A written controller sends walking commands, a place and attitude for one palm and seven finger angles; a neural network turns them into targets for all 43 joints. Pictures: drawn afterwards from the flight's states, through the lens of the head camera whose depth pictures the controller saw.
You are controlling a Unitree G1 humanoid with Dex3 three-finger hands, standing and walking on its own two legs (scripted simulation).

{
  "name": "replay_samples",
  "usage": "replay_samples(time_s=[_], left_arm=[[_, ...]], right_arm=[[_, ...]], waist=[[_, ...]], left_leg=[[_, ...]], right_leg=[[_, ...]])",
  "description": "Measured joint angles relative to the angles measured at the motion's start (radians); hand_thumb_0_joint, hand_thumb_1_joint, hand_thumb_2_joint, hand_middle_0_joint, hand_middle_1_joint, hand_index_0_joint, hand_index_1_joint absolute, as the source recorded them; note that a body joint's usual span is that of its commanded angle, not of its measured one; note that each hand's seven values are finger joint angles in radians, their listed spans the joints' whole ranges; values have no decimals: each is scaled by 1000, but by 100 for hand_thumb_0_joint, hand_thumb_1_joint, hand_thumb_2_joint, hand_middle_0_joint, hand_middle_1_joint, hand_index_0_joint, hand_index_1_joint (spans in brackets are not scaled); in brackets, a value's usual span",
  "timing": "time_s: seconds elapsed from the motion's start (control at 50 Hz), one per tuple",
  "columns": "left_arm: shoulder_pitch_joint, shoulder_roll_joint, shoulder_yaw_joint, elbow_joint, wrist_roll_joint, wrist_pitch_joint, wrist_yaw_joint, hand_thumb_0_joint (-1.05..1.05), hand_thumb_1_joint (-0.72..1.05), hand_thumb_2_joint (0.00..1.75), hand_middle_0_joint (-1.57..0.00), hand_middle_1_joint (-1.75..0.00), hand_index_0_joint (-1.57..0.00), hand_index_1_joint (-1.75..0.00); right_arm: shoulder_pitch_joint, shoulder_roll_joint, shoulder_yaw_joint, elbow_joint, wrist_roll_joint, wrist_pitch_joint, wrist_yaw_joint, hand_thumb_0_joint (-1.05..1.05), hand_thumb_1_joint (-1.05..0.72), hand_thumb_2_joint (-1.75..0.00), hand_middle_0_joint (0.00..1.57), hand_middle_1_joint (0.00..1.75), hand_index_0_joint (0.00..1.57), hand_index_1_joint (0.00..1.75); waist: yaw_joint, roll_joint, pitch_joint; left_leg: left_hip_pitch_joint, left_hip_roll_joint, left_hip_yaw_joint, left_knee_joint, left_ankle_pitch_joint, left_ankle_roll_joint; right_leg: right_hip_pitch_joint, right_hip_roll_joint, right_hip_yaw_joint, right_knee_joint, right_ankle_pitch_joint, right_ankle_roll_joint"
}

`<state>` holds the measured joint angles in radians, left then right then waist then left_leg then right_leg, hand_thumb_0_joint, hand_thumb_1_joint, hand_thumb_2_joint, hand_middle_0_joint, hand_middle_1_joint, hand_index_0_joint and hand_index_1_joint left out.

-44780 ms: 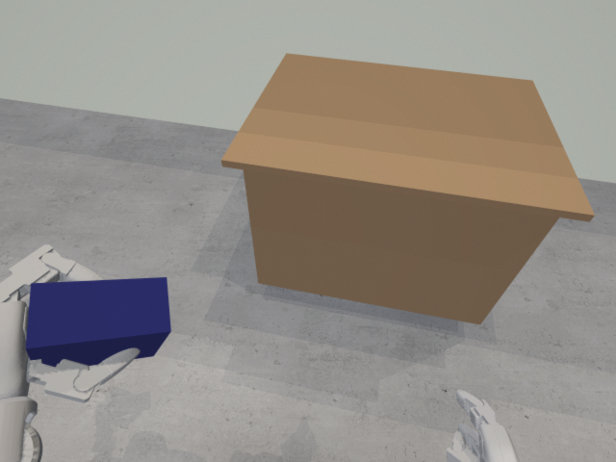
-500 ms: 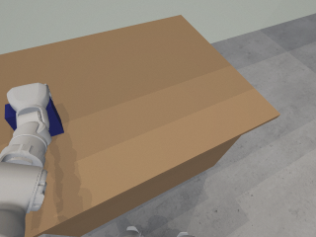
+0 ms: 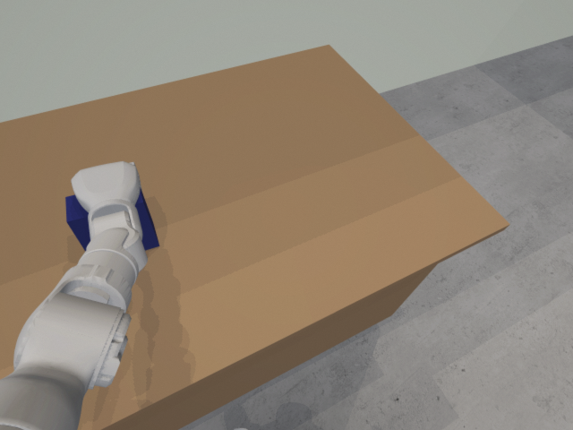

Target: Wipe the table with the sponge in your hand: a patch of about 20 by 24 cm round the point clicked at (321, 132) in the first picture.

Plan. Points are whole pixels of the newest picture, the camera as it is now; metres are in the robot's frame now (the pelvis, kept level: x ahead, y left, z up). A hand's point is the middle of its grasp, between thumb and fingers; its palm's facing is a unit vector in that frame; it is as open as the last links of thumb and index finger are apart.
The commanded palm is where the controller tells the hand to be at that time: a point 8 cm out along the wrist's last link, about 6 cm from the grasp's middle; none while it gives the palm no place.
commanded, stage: wipe back along the middle lane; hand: left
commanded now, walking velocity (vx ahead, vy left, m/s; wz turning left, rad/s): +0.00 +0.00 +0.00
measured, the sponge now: (119, 230) +0.42 +0.28 -0.03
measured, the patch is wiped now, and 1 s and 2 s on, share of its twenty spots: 0.40 0.65 0.85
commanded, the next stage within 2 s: none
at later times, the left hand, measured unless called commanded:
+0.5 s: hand (131, 224) +0.41 +0.25 +0.01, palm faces -0.10 +0.03 -0.99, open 9.7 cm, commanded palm +0.38 +0.21 +0.04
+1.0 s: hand (140, 239) +0.39 +0.22 +0.01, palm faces -0.08 +0.02 -1.00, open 9.7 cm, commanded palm +0.34 +0.19 +0.04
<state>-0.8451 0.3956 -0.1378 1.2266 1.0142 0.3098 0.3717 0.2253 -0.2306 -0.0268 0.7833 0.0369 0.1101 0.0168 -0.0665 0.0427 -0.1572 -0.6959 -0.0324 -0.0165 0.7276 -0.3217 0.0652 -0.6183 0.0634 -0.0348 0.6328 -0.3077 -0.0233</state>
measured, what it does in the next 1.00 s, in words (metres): stands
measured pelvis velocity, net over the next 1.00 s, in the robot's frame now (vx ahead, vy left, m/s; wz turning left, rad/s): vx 0.01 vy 0.00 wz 0.00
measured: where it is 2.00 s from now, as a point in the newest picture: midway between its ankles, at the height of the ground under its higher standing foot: outside the picture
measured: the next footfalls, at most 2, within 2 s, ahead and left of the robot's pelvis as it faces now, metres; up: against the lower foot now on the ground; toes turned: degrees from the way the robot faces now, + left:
none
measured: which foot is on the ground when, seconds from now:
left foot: down 0.00-1.00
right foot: down 0.00-1.00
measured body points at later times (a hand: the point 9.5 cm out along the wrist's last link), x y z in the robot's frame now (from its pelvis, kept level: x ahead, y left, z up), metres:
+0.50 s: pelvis +0.00 -0.01 +0.01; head +0.05 +0.00 +0.45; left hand +0.41 +0.24 +0.06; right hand +0.10 -0.27 -0.12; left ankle +0.01 +0.07 -0.71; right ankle -0.01 -0.11 -0.71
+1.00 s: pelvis +0.01 +0.00 +0.01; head +0.04 -0.01 +0.46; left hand +0.39 +0.22 +0.06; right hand +0.14 -0.24 -0.12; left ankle +0.01 +0.07 -0.71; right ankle -0.01 -0.11 -0.71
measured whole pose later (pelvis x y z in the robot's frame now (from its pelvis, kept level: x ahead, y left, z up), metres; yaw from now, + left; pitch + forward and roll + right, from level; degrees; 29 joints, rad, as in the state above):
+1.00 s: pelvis +0.01 +0.00 +0.01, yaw +0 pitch +12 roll -2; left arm -0.58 0.23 -0.26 0.96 0.98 0.45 0.42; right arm 0.16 -0.22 -0.02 0.74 0.06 0.19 0.02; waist 0.01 0.04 -0.17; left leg -0.54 -0.04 0.00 0.65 -0.31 0.06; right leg -0.48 0.06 -0.01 0.58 -0.31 -0.03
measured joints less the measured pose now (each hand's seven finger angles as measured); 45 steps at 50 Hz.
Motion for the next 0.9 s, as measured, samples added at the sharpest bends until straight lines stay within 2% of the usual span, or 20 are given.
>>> replay_samples(time_s=[0.22,0.36,0.9], left_arm=[[81,-3,9,-63,-13,1,20,0,-49,113,-74,-143,-74,-144],[137,-38,-15,-110,-25,18,37,0,-47,112,-72,-144,-72,-145],[221,-154,-110,-217,-36,119,49,0,-46,111,-71,-145,-71,-146]], right_arm=[[24,-16,-9,5,9,23,5,1,-90,-90,21,30,20,30],[14,-21,-11,5,19,36,6,1,-90,-90,20,30,20,30],[-66,15,5,-36,25,76,0,1,-90,-90,20,30,20,30]], waist=[[9,-1,-9],[24,-3,-13],[71,-6,-14]], left_leg=[[36,13,11,-25,-2,-8],[76,11,13,-46,3,-9],[139,-6,12,-72,12,-4]], right_leg=[[29,13,14,-23,5,-10],[66,10,17,-38,7,-11],[123,-7,16,-44,2,-7]])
